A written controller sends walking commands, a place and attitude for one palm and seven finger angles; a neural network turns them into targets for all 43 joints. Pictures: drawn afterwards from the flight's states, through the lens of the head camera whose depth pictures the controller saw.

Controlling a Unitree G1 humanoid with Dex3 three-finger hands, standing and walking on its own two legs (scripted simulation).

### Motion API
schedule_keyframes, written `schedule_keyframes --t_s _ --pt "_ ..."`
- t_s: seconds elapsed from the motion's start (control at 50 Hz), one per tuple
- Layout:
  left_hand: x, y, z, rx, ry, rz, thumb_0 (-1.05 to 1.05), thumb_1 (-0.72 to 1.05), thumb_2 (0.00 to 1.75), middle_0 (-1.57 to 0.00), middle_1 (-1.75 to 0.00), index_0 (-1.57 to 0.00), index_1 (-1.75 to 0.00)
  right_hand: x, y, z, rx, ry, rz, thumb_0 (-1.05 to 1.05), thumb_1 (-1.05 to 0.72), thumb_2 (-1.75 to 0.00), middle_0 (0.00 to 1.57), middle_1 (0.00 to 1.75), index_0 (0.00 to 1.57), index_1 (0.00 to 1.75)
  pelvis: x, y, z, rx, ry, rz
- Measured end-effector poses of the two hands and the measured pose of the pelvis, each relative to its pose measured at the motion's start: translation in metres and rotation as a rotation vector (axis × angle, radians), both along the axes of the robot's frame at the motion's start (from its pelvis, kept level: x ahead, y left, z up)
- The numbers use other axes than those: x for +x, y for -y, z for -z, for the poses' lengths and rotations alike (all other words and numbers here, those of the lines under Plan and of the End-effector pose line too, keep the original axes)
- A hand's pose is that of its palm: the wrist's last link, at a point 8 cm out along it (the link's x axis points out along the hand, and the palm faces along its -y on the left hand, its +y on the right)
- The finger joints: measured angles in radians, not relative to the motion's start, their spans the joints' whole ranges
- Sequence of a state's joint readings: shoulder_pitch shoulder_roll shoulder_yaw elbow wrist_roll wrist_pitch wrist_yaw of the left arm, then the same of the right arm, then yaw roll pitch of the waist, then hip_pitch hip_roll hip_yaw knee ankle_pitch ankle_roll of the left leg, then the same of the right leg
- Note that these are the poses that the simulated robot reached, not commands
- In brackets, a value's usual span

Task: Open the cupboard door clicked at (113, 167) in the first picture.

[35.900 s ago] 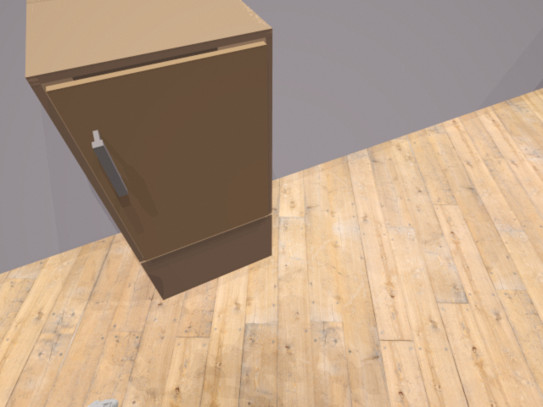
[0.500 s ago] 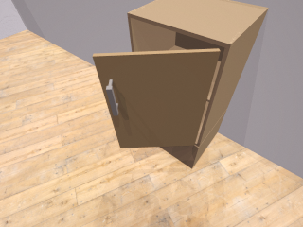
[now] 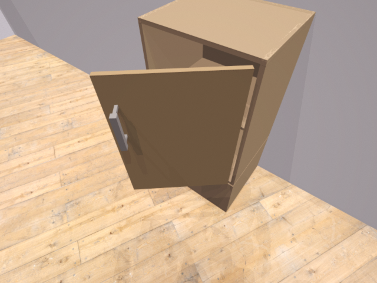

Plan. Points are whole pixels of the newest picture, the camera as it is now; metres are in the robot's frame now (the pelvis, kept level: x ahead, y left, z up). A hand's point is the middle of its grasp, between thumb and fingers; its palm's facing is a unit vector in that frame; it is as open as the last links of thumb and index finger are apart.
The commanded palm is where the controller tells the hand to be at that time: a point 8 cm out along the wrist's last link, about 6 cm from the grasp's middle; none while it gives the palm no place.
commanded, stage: come to a stop and stand still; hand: left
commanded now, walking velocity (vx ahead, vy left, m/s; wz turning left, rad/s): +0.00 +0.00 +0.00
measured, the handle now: (120, 128) +0.54 +0.24 -0.02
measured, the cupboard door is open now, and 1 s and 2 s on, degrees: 41 41 41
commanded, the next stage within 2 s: look again from close up in 0.50 s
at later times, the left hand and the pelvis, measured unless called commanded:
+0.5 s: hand out of the picture +0.02 +0.15 -0.17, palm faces +0.02 -0.98 -0.21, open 7.3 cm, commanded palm none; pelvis +0.01 -0.03 +0.00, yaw +1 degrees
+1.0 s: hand out of the picture +0.02 +0.15 -0.17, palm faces +0.02 -0.98 -0.20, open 7.3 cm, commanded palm none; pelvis +0.01 -0.03 +0.00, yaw +1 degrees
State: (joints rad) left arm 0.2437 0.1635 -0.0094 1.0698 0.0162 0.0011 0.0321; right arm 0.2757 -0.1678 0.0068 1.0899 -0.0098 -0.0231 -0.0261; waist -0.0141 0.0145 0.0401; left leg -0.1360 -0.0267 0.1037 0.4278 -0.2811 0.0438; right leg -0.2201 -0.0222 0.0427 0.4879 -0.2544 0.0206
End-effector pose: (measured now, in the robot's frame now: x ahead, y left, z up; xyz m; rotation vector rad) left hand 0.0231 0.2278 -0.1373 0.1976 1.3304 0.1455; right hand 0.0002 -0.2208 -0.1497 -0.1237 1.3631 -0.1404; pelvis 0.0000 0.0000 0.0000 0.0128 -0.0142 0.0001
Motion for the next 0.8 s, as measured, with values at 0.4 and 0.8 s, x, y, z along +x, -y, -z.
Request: schedule_keyframes --t_s 0.4,0.8 --pt "-0.003 0.028 0.002 -0.014 -0.024 -0.026 0.01 0.93 0.89 -0.20 -0.30 -0.20 -0.30 0.022 0.031 -0.004 -0.022 0.004 -0.012 0.00 -0.91 -0.90 0.19 0.30 0.20 0.30 0.012 0.027 -0.002 -0.004 -0.002 -0.008" --pt "-0.007 0.034 0.003 -0.020 -0.024 -0.029 0.01 0.92 0.89 -0.20 -0.30 -0.20 -0.30 0.003 0.030 -0.005 -0.012 -0.038 0.001 0.00 -0.91 -0.90 0.19 0.30 0.20 0.30 0.009 0.033 -0.003 -0.007 0.002 -0.009"
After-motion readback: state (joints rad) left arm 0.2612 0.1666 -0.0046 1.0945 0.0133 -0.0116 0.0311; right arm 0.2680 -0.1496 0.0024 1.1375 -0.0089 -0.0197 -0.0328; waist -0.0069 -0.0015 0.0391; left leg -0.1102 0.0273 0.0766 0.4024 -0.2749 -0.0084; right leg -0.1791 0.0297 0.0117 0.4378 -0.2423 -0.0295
